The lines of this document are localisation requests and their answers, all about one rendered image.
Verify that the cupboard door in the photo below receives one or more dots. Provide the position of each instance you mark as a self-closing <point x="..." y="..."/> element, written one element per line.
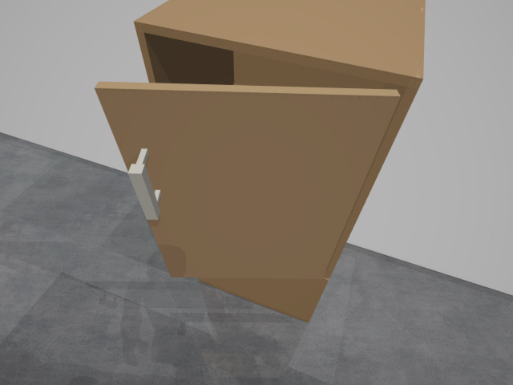
<point x="255" y="181"/>

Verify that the handle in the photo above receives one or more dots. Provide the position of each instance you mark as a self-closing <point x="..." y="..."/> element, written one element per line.
<point x="149" y="200"/>

